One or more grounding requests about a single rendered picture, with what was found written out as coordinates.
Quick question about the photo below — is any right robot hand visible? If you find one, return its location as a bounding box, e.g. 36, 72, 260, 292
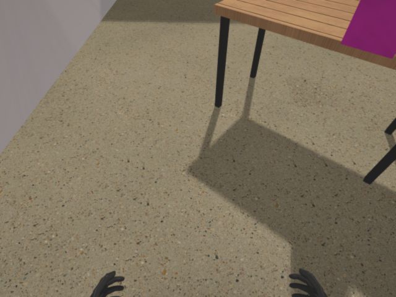
289, 269, 328, 297

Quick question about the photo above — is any table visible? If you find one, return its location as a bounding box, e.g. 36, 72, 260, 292
214, 0, 396, 184

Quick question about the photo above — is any carton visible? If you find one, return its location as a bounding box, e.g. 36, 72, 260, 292
341, 0, 396, 59

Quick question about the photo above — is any left robot hand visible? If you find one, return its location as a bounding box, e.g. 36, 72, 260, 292
90, 271, 124, 297

